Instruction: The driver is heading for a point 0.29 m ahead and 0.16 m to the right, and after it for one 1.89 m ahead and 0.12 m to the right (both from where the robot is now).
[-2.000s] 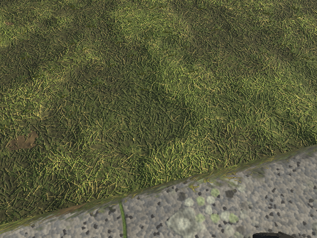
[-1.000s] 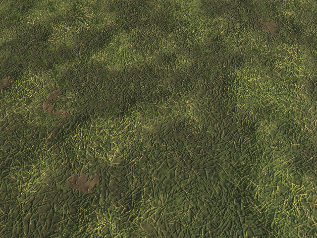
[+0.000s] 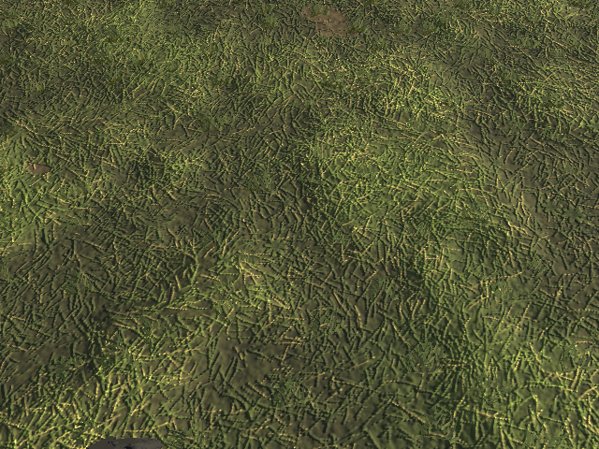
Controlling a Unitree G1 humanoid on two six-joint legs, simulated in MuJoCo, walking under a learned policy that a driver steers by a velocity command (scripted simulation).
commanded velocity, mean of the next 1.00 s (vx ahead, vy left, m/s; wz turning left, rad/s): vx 0.06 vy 0.00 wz -0.59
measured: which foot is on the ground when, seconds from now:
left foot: up 0.00-0.48, down 0.50-0.98, up 1.00-1.00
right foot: down 0.00-0.50, up 0.52-0.98, down 1.00-1.00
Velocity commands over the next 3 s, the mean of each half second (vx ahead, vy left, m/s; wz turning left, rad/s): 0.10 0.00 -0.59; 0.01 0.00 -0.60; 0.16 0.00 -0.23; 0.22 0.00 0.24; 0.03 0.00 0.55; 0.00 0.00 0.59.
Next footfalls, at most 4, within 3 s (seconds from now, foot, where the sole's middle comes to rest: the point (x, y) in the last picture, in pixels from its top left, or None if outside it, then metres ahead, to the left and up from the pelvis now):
0.50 left None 0.16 0.14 -0.75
1.00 right None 0.03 -0.04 -0.75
1.64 left None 0.29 0.02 -0.75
2.24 right None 0.31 -0.19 -0.75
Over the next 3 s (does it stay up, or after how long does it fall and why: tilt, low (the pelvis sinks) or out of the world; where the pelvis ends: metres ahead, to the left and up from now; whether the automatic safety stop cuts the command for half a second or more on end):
stays up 0.26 -0.03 0.03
